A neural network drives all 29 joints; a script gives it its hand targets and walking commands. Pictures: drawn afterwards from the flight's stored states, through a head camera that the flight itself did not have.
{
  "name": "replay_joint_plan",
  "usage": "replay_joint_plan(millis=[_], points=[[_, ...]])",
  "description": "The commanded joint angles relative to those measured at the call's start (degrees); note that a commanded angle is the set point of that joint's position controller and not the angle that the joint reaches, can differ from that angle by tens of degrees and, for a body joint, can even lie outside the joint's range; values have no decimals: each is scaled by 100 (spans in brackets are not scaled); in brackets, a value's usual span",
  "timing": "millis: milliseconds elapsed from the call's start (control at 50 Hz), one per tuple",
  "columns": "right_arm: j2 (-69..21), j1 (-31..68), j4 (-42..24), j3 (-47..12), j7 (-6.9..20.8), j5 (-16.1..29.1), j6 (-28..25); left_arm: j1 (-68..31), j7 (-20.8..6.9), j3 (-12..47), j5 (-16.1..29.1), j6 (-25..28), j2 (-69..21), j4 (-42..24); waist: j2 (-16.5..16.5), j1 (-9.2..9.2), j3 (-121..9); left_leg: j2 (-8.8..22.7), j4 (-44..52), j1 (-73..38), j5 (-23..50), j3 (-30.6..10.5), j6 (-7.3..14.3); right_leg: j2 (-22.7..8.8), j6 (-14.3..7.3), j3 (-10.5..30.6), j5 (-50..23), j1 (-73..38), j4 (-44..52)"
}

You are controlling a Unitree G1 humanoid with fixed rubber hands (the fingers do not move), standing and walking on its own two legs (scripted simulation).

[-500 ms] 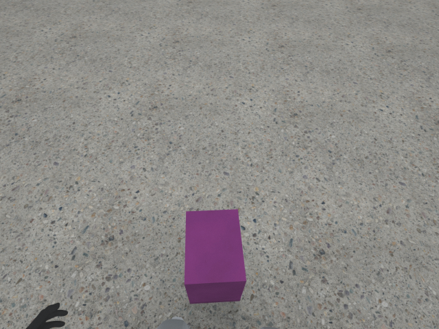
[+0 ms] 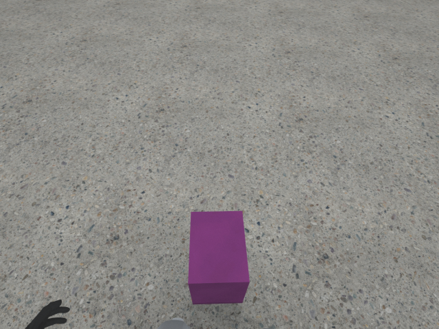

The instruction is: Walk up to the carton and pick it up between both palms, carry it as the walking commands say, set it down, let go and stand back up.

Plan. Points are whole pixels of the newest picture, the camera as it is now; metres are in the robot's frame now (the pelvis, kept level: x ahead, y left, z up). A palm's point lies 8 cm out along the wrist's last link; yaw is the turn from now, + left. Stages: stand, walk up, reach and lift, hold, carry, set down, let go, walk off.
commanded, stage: walk up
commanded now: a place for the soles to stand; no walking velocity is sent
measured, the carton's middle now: (217, 258) +0.48 +0.01 -0.59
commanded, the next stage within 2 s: reach and lift in 0.92 s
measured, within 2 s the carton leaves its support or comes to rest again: neither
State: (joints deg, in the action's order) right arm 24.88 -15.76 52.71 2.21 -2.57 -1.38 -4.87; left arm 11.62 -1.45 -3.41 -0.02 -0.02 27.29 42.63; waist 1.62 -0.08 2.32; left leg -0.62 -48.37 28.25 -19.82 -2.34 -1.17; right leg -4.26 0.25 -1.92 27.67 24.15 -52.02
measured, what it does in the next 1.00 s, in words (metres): stands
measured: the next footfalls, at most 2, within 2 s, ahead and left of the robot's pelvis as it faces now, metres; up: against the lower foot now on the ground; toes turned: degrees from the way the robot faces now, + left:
none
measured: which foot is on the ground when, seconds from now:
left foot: down 0.00-1.00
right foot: down 0.00-1.00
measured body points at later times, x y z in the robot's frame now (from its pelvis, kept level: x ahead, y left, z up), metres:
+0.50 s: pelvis +0.01 +0.01 +0.00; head +0.03 +0.02 +0.45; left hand +0.13 +0.35 -0.08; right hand +0.08 -0.32 -0.10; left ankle +0.06 +0.14 -0.70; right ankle +0.00 -0.13 -0.69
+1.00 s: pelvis +0.01 +0.01 +0.00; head +0.03 +0.02 +0.45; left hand +0.14 +0.35 -0.08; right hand +0.12 -0.32 -0.08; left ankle +0.06 +0.14 -0.70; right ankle +0.00 -0.13 -0.69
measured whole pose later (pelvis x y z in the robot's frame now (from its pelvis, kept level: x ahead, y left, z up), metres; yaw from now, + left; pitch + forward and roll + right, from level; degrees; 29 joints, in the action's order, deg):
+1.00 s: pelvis +0.01 +0.01 +0.00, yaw +1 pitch +0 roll +1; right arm 24.3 -14.8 41.0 5.0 1.0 -1.4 0.1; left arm 10.6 -1.0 -7.4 0.0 -1.0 25.0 39.7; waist 1.8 -0.1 3.3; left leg -1.6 -48.3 28.3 -20.2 -2.4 -0.6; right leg -5.0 0.4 -1.9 27.7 22.9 -50.5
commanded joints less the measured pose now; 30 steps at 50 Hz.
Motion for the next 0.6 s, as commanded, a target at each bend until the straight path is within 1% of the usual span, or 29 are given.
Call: replay_joint_plan(millis=[0,20,40,60,80,100,120,140,160,180,200,220,240,260,280,300,320,340,360,380,400,420,440,480,500,520,540,560,580], points=[[1748,332,-287,275,-30,2,-64,-86,89,-310,-102,26,774,45,-713,202,-269,1243,1680,-207,264,-2637,1423,179,-301,435,351,-124,751],[1634,471,-318,233,-23,25,-20,42,84,-357,-148,67,833,104,-409,280,-228,986,1454,177,167,-2232,1150,89,-402,649,246,-502,1237],[1412,676,-391,165,-5,74,5,168,86,-396,-178,109,993,123,8,345,-214,565,841,611,229,-1352,769,-297,-601,1152,301,-840,1986],[1133,597,-359,144,-6,118,38,223,86,-444,-233,161,1223,172,819,331,-78,-44,-104,1072,-21,-305,427,-1001,-852,2061,689,-1016,2811],[1157,522,-383,135,-42,111,50,126,77,-443,-220,173,1377,103,1040,274,176,-152,-271,1152,-788,60,331,-1512,-1129,2461,449,-823,3124],[1266,341,-297,173,-39,99,52,-152,62,-407,-202,156,1357,42,924,145,105,84,-387,721,-1095,185,293,-1629,-1258,2256,158,-569,2982],[1262,102,-236,177,-2,94,10,-407,58,-360,-199,149,1245,-51,768,-28,88,104,-66,231,-780,299,317,-1403,-1221,1870,-280,-328,2634],[1195,-5,-170,189,19,103,-34,-496,64,-319,-166,127,1175,-78,786,-65,-62,51,408,-275,-272,418,387,-1076,-1015,1290,-589,-188,2317],[1153,-158,-93,209,29,72,-76,-577,74,-286,-136,117,1044,-98,673,-137,-146,10,678,-722,566,316,422,-775,-814,897,-1007,-2,1939],[1295,-292,-52,272,10,69,-120,-571,77,-270,-81,98,934,-118,465,-133,-408,214,791,-1124,1291,-235,481,-502,-628,636,-1001,167,1452],[1602,-192,-133,298,1,31,-143,-507,61,-290,-64,73,899,-177,-127,-20,-457,658,1059,-1022,1325,-1252,785,-189,-415,407,-832,251,843],[1544,153,-257,270,98,-9,-66,-174,121,-229,16,160,793,-41,-925,104,-667,804,1370,-848,725,-1816,1101,-9,-329,350,72,13,795],[1510,348,-276,244,141,-20,-6,-52,135,-209,3,187,758,44,-1014,171,-570,879,1580,-524,181,-2149,1226,128,-306,395,475,-148,919],[1417,583,-311,210,157,-5,56,97,157,-201,-32,218,744,133,-844,280,-347,769,1574,-2,-425,-2089,1135,111,-393,622,857,-382,1361],[1297,731,-347,180,177,36,100,201,178,-223,-94,263,903,226,-399,351,-252,488,1222,519,-563,-1543,821,-135,-556,977,1040,-800,1933],[1126,727,-353,166,179,60,127,251,182,-301,-182,312,1181,273,252,317,-145,141,405,953,-325,-685,496,-687,-796,1616,1444,-990,2574],[1057,663,-372,149,158,73,127,268,188,-349,-163,339,1417,257,757,337,-47,-100,-110,1186,-173,-141,325,-1305,-1044,2348,1384,-1083,3078],[1132,508,-353,177,156,21,135,132,186,-361,-168,349,1484,227,653,235,-24,92,-135,1044,-675,-7,273,-1616,-1224,2448,949,-981,3052],[1182,352,-316,206,186,44,104,-135,180,-319,-163,356,1404,148,500,97,23,187,45,615,-552,83,270,-1551,-1199,2112,298,-765,2755],[1172,254,-267,212,210,60,51,-258,175,-291,-139,342,1313,122,297,36,-107,153,441,59,67,130,309,-1283,-1055,1590,-258,-560,2355],[1154,180,-230,234,214,67,-4,-290,173,-257,-95,319,1217,106,373,-13,-215,176,765,-578,677,-76,399,-901,-816,1006,-704,-175,1935],[1252,164,-228,264,203,64,-37,-307,177,-213,-45,309,1066,73,71,-12,-493,283,792,-920,1402,-511,550,-527,-576,592,-912,-93,1530],[1329,183,-287,275,202,65,-33,-218,186,-194,-10,298,955,25,-376,30,-751,469,901,-1094,1660,-1021,775,-254,-404,345,-876,-117,1146],[1406,264,-317,263,177,25,9,-110,202,-166,5,259,723,74,-781,102,-785,902,1392,-965,1396,-2132,1232,130,-267,242,-378,-164,737],[1438,439,-383,240,175,33,34,10,220,-157,-11,269,725,120,-814,209,-639,925,1423,-634,1213,-2214,1227,154,-296,366,-132,-352,970],[1368,544,-407,207,176,53,62,114,231,-185,-51,299,793,171,-644,264,-649,831,1234,-281,1140,-1983,1113,56,-383,600,-69,-655,1321],[1266,678,-448,174,177,75,80,205,230,-219,-88,329,907,229,-330,304,-596,559,920,55,1180,-1461,813,-208,-524,854,-228,-940,1804],[1094,701,-454,155,182,124,101,262,236,-243,-145,369,1055,255,88,294,-470,281,398,417,1248,-802,520,-646,-736,1254,-271,-1099,2212],[1004,644,-467,137,190,126,119,172,235,-292,-160,393,1308,210,405,195,-357,34,-2,597,903,-308,343,-1078,-967,1785,-275,-1128,2562]])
